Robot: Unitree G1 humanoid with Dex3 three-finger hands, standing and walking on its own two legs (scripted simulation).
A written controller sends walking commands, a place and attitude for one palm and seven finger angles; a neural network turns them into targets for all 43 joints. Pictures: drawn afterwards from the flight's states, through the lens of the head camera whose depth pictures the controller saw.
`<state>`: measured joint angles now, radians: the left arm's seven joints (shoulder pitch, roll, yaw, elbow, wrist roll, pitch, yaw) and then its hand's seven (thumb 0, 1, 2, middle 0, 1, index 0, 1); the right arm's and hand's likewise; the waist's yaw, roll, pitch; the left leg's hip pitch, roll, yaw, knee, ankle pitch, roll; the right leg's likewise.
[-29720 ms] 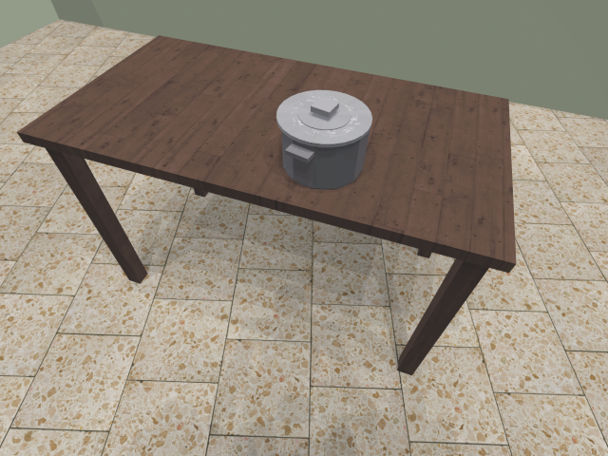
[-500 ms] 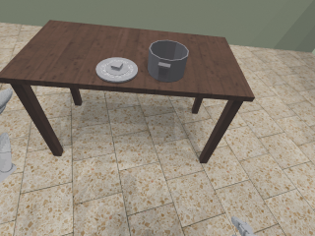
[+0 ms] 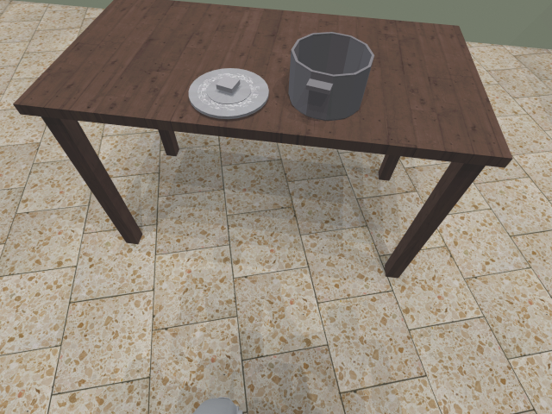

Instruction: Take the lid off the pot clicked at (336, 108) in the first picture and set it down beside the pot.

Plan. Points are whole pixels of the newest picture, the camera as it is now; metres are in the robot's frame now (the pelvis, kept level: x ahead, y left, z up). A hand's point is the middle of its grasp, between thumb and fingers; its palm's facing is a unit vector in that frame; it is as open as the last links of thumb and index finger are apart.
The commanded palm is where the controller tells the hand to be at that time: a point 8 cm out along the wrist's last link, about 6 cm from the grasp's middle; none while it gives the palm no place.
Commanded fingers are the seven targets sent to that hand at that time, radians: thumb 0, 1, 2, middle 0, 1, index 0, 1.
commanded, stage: let the arm hang, fingers relaxed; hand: left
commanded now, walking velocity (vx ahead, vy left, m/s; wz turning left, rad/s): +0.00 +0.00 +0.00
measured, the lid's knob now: (228, 84) +0.81 +0.15 -0.01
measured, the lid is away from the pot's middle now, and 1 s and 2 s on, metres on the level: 0.24 0.24 0.24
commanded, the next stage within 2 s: look to check the result in 0.66 s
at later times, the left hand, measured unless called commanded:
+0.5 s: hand out of the picture +0.14 +0.18 -0.15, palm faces -0.04 -0.98 -0.21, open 7.3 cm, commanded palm none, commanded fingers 0.00 0.90 0.90 -0.20 -0.30 -0.20 -0.30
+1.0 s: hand (157, 412) +0.14 +0.20 -0.16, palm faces -0.05 -0.98 -0.21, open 7.3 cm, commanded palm none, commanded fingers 0.00 0.90 0.90 -0.20 -0.30 -0.20 -0.30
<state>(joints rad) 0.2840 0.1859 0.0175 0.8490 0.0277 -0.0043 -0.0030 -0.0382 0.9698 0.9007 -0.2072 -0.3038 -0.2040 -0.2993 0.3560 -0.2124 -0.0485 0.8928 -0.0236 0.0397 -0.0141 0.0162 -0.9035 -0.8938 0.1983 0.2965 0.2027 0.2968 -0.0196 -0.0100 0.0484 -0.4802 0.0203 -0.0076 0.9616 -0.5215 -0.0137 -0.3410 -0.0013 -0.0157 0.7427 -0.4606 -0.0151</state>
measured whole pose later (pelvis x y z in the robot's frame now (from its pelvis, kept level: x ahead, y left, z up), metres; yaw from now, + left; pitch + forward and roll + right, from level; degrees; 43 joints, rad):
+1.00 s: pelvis +0.09 +0.02 +0.02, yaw -4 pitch +2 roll +0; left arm 0.21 0.17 0.04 1.06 0.01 0.01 0.05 0.01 0.92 0.90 -0.20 -0.30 -0.20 -0.30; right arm 0.33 -0.10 -0.04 1.06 -0.01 0.01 -0.05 0.01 -0.91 -0.89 0.20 0.30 0.20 0.30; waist -0.03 -0.02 0.06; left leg -0.13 0.01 0.09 0.52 -0.41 0.02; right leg -0.12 -0.02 -0.01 0.51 -0.40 0.01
